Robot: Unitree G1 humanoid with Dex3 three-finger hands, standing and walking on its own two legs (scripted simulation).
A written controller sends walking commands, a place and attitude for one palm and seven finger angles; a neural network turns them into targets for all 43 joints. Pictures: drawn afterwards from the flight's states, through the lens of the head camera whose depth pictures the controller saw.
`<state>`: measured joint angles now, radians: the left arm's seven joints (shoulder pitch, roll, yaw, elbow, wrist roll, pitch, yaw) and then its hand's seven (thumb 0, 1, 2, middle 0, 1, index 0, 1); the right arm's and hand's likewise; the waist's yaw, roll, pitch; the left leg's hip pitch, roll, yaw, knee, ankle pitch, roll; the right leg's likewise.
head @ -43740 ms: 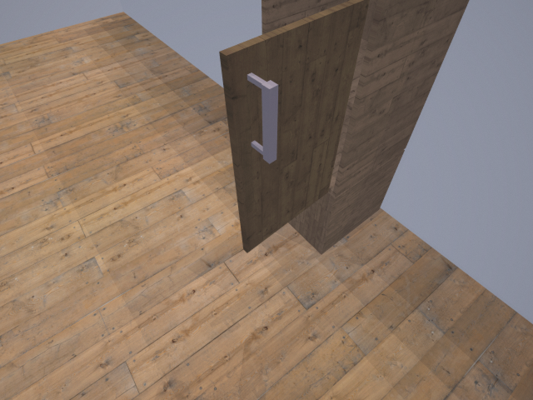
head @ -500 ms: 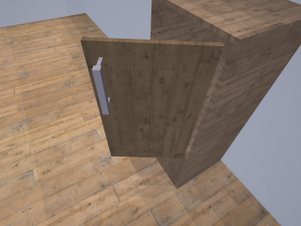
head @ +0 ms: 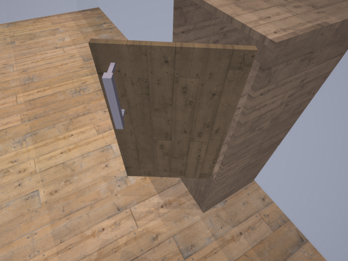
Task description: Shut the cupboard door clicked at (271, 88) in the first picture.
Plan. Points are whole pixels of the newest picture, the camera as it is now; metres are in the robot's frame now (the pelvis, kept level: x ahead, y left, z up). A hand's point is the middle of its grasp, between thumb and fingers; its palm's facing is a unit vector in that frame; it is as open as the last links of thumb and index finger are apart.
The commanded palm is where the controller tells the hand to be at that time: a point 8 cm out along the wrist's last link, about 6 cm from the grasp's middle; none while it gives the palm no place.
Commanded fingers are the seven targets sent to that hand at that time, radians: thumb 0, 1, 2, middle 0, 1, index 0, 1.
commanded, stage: look again from close up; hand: left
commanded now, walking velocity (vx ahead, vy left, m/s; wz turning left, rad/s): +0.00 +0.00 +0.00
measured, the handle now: (116, 98) +0.45 +0.18 +0.12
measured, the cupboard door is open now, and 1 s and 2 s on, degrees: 58 58 58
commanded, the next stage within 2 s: raise the hand and make a fist in 0.20 s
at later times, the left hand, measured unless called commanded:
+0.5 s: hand (99, 228) +0.18 +0.17 +0.00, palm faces +0.24 -0.97 -0.09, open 7.1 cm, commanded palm +0.10 +0.22 -0.05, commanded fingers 0.00 0.90 0.90 -0.38 -0.50 -0.38 -0.50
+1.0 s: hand (102, 237) +0.16 +0.16 +0.02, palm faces +0.00 -1.00 -0.04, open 4.8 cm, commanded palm +0.13 +0.21 +0.02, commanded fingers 0.00 0.90 0.90 -0.84 -1.00 -0.84 -1.00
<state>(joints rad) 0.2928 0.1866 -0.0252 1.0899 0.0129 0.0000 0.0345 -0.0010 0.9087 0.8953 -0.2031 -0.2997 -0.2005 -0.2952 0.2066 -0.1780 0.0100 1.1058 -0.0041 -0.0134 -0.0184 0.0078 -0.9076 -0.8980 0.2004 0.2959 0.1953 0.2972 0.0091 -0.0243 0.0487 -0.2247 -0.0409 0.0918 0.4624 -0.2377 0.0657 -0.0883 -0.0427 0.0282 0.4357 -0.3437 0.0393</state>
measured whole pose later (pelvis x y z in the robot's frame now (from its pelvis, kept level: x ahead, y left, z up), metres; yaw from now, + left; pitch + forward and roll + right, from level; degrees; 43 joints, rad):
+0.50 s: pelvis -0.02 -0.03 -0.03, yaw +4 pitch +2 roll +2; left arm 0.38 0.20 0.12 0.13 -0.19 -0.25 -0.01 0.01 0.91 0.89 -0.25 -0.35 -0.24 -0.34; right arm 0.30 -0.22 -0.02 0.77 0.02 -0.30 -0.02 0.01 -0.90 -0.90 0.20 0.30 0.20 0.30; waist -0.04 0.00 -0.06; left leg -0.45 -0.05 0.04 0.70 -0.30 0.03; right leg -0.41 -0.02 -0.06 0.76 -0.41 -0.05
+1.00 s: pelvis -0.02 -0.04 -0.06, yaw +3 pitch +8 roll -1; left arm 0.45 0.26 0.16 -0.10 -0.32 -0.30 -0.33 0.01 0.90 0.90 -0.67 -0.81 -0.67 -0.81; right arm 0.25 -0.20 0.02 0.56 0.05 -0.25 -0.07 0.02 -0.90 -0.90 0.20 0.30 0.20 0.30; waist 0.03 0.04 -0.11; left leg -0.71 -0.01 -0.03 0.99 -0.43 0.01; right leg -0.64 0.05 -0.10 0.96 -0.48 -0.06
